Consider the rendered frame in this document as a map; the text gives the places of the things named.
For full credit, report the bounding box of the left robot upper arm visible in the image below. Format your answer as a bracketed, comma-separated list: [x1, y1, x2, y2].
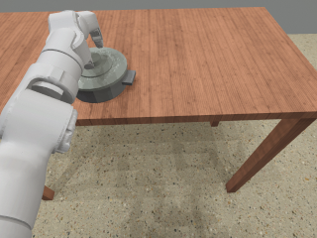
[0, 88, 78, 238]

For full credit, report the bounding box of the left robot hand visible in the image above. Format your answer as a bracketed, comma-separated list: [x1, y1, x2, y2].
[77, 11, 104, 69]

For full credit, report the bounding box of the knob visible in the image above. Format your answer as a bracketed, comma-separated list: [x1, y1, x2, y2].
[91, 52, 102, 67]

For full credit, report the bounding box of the lid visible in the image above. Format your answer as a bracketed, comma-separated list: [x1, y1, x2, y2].
[77, 47, 128, 91]

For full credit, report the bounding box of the pot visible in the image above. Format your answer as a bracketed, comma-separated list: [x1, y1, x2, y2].
[76, 69, 136, 103]

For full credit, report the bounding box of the table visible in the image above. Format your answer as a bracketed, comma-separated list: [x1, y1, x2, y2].
[0, 7, 317, 201]

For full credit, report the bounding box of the robot left forearm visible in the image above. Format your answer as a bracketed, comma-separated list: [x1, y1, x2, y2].
[0, 10, 91, 140]

